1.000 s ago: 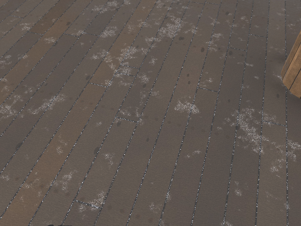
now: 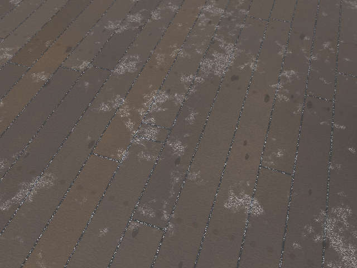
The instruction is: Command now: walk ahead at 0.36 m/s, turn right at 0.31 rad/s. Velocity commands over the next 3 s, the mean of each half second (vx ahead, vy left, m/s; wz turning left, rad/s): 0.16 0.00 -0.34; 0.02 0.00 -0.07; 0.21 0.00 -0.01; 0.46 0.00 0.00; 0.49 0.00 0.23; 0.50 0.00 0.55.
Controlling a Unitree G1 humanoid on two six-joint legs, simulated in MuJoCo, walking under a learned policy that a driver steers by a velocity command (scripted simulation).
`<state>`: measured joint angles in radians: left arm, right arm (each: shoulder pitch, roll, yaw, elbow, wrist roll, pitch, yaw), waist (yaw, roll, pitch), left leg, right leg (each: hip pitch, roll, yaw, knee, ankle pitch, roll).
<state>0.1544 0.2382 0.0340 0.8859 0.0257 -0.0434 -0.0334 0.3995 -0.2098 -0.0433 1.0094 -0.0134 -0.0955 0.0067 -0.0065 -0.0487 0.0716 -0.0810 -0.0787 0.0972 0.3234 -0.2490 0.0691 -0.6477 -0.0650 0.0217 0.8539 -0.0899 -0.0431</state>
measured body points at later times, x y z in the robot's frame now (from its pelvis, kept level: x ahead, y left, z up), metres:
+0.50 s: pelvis +0.13 -0.04 +0.00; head +0.15 -0.06 +0.44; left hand +0.26 +0.20 -0.13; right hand +0.17 -0.31 -0.15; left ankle +0.18 +0.12 -0.69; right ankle +0.20 -0.10 -0.74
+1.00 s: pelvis +0.16 -0.01 +0.00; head +0.16 -0.01 +0.45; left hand +0.24 +0.22 -0.15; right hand +0.14 -0.24 -0.15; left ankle +0.14 +0.09 -0.74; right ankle +0.20 -0.10 -0.74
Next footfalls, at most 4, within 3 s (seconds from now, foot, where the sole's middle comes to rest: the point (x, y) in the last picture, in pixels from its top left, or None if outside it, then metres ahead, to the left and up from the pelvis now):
0.14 right None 0.24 -0.11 -0.78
0.66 left None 0.18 0.09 -0.78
1.44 right None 0.33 -0.17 -0.78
1.96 left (203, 207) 0.69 -0.08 -0.78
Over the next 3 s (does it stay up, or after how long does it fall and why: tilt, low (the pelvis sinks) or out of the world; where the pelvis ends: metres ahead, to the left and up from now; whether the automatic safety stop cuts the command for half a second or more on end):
stays up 1.05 -0.18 -0.02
